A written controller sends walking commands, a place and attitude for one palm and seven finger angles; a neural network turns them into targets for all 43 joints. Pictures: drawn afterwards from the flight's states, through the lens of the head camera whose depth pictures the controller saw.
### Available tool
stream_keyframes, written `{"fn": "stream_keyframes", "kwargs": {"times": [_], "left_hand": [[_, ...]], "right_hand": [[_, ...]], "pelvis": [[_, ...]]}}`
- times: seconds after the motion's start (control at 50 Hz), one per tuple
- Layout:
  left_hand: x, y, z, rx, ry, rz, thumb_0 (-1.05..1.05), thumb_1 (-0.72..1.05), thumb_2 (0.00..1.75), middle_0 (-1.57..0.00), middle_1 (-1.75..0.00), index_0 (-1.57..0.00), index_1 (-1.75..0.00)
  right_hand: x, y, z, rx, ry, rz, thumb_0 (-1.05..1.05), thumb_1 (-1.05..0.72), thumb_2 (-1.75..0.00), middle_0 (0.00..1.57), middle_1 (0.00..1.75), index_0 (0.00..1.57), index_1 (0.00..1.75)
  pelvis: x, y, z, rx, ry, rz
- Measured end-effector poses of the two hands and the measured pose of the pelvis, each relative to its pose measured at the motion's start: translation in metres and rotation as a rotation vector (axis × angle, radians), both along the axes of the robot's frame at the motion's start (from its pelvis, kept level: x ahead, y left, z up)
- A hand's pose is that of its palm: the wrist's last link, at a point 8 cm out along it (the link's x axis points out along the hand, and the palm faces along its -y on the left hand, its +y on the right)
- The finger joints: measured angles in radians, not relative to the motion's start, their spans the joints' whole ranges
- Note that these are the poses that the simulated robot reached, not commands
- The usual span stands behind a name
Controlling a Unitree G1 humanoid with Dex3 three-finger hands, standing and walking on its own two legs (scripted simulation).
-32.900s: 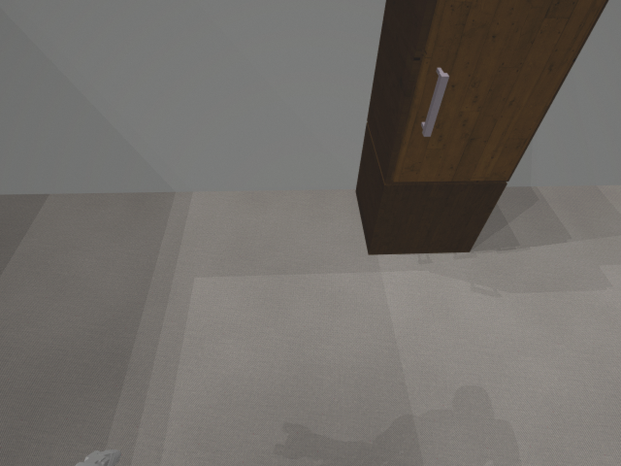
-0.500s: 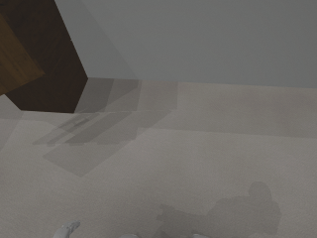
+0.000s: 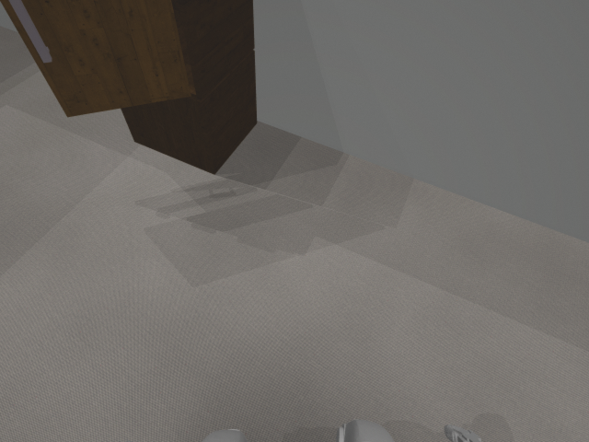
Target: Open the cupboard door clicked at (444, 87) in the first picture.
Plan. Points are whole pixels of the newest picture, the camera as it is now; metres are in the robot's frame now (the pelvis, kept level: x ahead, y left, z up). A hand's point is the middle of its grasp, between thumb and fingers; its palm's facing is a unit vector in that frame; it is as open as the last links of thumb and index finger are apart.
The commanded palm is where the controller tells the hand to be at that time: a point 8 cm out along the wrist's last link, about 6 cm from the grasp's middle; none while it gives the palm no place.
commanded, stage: turn to face it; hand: left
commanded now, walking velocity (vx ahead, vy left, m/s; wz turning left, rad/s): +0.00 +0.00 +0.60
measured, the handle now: (30, 23) +0.99 +0.73 -0.03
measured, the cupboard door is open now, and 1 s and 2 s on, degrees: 46 46 46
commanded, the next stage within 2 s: take the last steps up to it in 0.48 s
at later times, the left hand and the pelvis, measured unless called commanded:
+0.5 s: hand out of the picture +0.02 +0.14 -0.15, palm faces +0.29 -0.93 -0.24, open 7.3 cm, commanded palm none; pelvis +0.01 -0.06 +0.01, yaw +16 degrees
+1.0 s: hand out of the picture +0.05 +0.17 -0.15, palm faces +0.41 -0.88 -0.24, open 7.4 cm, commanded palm none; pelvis +0.06 -0.04 +0.00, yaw +23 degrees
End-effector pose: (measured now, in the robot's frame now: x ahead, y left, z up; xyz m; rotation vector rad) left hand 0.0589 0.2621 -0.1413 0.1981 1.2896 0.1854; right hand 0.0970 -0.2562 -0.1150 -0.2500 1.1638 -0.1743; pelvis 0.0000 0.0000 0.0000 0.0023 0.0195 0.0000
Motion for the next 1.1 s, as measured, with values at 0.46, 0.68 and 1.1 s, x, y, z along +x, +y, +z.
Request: {"fn": "stream_keyframes", "kwargs": {"times": [0.46, 0.68, 1.1], "left_hand": [[-0.046, -0.079, 0.030, 0.009, -0.068, 0.219, 0.00, 0.90, 0.90, -0.20, -0.30, -0.20, -0.30], [-0.128, -0.061, -0.006, -0.048, 0.090, 0.402, 0.00, 0.91, 0.90, -0.20, -0.30, -0.20, -0.30], [-0.048, -0.074, 0.026, -0.017, -0.048, 0.433, 0.00, 0.91, 0.90, -0.20, -0.30, -0.20, -0.30]], "right_hand": [[0.049, -0.033, -0.013, 0.070, 0.105, 0.194, 0.01, -0.91, -0.90, 0.20, 0.30, 0.20, 0.30], [0.095, 0.027, -0.005, 0.022, 0.016, 0.379, 0.01, -0.91, -0.90, 0.20, 0.30, 0.20, 0.30], [0.087, 0.003, -0.024, 0.061, 0.248, 0.342, 0.01, -0.91, -0.90, 0.20, 0.30, 0.20, 0.30]], "pelvis": [[0.013, -0.058, 0.013, 0.037, -0.009, 0.265], [0.012, -0.036, 0.000, 0.012, -0.013, 0.342], [0.083, -0.030, 0.012, 0.030, -0.032, 0.425]]}}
